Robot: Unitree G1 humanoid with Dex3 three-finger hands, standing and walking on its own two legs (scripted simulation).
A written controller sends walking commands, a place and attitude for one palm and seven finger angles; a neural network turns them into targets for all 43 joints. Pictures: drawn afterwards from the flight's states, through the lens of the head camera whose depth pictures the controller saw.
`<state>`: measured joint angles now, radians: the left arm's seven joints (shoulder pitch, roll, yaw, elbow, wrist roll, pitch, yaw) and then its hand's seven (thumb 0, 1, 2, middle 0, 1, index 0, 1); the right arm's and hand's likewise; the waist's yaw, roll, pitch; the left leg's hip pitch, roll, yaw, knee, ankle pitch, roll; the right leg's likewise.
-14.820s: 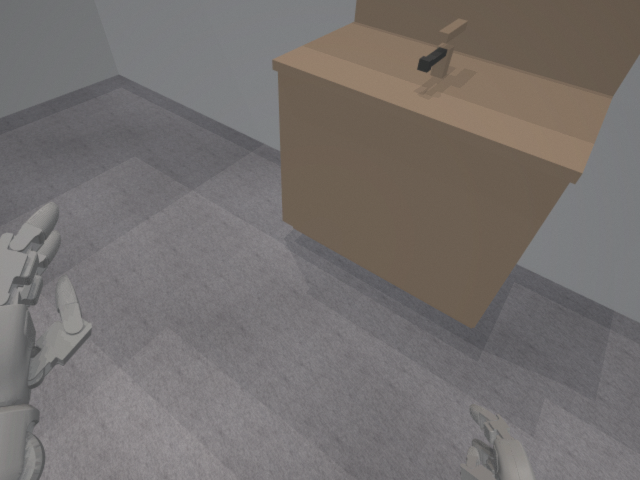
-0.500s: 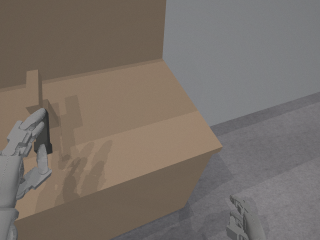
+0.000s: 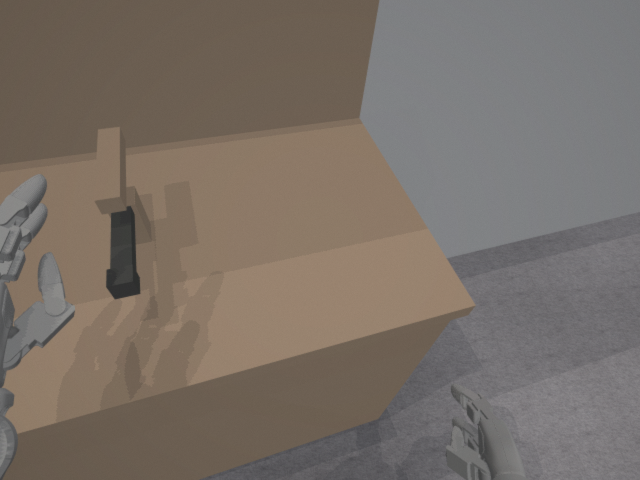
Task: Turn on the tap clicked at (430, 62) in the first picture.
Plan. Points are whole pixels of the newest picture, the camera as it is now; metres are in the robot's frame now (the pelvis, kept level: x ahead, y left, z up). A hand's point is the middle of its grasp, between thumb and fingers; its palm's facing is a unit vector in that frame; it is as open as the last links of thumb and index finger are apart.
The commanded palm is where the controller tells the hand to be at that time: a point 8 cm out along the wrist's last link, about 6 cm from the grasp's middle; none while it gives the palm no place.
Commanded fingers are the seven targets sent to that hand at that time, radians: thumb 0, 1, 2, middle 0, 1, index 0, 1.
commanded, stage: look again from close up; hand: left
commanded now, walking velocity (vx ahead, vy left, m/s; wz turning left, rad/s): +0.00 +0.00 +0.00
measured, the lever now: (123, 281) +0.30 +0.27 +0.07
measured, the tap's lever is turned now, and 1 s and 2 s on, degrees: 0 0 0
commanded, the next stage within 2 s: shuffle to correct the standing spot in 0.28 s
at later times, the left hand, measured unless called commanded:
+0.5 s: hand (93, 329) +0.20 +0.22 +0.17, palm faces +0.34 -0.86 -0.38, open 7.4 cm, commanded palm +0.15 +0.26 +0.18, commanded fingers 0.00 0.90 0.90 -0.20 -0.30 -0.20 -0.30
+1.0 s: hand (128, 376) +0.17 +0.18 +0.17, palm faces +0.30 -0.86 -0.41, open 7.4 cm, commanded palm +0.12 +0.22 +0.18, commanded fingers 0.00 0.90 0.90 -0.20 -0.30 -0.20 -0.30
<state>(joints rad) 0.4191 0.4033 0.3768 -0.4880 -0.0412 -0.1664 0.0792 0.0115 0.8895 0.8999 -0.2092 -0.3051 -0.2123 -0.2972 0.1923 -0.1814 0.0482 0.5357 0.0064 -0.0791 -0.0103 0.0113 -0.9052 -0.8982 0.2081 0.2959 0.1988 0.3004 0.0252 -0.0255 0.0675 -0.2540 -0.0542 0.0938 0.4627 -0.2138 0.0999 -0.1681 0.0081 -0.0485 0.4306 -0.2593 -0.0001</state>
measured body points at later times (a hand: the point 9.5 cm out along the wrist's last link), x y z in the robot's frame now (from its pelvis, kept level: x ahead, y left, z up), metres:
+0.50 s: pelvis -0.02 -0.02 +0.00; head -0.02 -0.01 +0.45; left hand +0.18 +0.26 +0.19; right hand +0.15 -0.25 -0.07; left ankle +0.02 +0.04 -0.74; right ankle -0.02 -0.12 -0.74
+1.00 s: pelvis -0.06 -0.05 +0.00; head -0.02 -0.04 +0.44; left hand +0.15 +0.22 +0.19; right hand +0.11 -0.29 -0.08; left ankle -0.04 +0.05 -0.73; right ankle -0.02 -0.12 -0.74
